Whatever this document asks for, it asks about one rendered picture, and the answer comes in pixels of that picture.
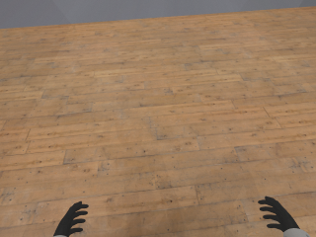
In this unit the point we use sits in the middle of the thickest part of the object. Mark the right robot hand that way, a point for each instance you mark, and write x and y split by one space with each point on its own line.
282 216

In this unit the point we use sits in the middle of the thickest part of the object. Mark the left robot hand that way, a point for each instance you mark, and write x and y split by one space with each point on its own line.
65 224

